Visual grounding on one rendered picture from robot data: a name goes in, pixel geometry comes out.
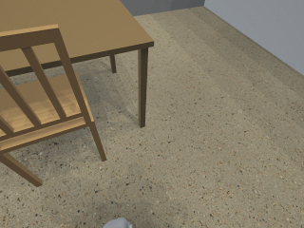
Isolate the left robot thigh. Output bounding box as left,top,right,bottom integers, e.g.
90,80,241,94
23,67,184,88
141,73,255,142
103,218,133,228

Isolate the chair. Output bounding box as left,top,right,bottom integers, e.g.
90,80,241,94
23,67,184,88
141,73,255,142
0,24,106,187

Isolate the table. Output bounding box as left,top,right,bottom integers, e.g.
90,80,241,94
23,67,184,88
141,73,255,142
0,0,154,128

